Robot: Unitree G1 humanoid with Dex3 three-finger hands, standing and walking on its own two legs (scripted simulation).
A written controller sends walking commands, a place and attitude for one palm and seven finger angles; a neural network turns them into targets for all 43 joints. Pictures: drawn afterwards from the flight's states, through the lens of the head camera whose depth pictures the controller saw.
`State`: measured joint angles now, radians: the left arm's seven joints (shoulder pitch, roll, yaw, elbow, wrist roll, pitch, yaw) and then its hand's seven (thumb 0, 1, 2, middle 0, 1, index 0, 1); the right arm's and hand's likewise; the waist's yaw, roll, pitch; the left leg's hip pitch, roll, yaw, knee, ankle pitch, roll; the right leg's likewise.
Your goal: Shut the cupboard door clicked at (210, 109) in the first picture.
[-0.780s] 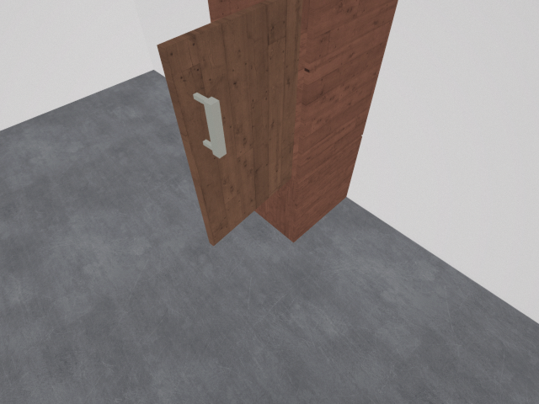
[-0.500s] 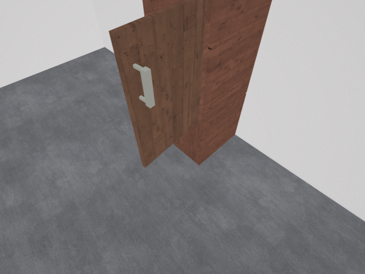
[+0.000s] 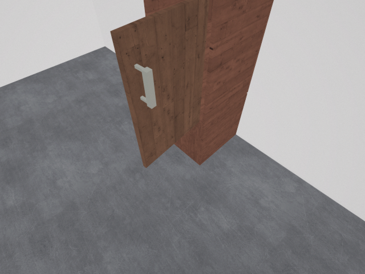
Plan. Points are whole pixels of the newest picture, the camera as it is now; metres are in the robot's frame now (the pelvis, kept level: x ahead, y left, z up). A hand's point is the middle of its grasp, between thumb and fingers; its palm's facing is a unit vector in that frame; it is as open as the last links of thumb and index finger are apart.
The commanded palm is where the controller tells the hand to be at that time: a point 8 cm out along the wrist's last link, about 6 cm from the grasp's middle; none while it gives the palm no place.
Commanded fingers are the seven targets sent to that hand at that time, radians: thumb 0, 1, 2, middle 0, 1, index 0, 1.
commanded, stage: look at it before walking up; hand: left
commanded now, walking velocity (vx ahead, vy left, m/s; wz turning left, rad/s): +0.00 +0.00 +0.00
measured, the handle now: (145, 86) +0.60 +0.15 +0.07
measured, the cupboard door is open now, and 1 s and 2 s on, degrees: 95 95 95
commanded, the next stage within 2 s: walk around to get in front in 0.06 s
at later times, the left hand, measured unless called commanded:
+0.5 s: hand out of the picture +0.06 +0.21 -0.18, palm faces -0.12 -0.96 -0.25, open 7.4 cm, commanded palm none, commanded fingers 0.00 0.90 0.90 -0.20 -0.30 -0.20 -0.30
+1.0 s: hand out of the picture +0.06 +0.14 -0.17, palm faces -0.31 -0.91 -0.28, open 7.4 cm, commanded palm none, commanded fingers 0.00 0.90 0.90 -0.20 -0.30 -0.20 -0.30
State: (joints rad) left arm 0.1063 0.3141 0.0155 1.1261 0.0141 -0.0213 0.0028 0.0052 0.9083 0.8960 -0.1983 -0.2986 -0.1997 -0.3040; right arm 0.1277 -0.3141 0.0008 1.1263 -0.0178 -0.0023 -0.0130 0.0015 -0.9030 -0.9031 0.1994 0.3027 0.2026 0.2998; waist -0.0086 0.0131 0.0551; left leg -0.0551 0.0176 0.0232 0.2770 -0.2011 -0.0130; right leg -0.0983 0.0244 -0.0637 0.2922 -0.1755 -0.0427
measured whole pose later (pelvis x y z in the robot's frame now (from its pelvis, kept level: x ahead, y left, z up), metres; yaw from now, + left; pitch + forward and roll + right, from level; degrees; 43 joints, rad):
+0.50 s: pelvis -0.02 +0.00 -0.01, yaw -7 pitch -1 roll +1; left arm 0.17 0.25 0.04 1.05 0.02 0.05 -0.01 0.00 0.91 0.90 -0.20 -0.30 -0.20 -0.30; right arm 0.16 -0.23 -0.02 1.03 -0.02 0.03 -0.04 0.00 -0.90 -0.90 0.20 0.30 0.20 0.30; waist 0.00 -0.01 0.09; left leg -0.15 0.06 0.14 0.48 -0.31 -0.02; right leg -0.26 0.06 0.05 0.52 -0.24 -0.05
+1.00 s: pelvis -0.04 -0.05 -0.01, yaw -23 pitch +2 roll +3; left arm 0.24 0.20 0.08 0.96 0.03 0.03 0.00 0.01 0.91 0.90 -0.20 -0.30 -0.20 -0.30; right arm 0.04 -0.23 -0.06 0.92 -0.01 0.05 -0.03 0.00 -0.91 -0.90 0.20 0.30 0.20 0.30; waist 0.04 -0.01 0.11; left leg -0.47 0.04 -0.01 1.00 -0.41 -0.08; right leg -0.29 0.07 0.12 0.48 -0.21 -0.07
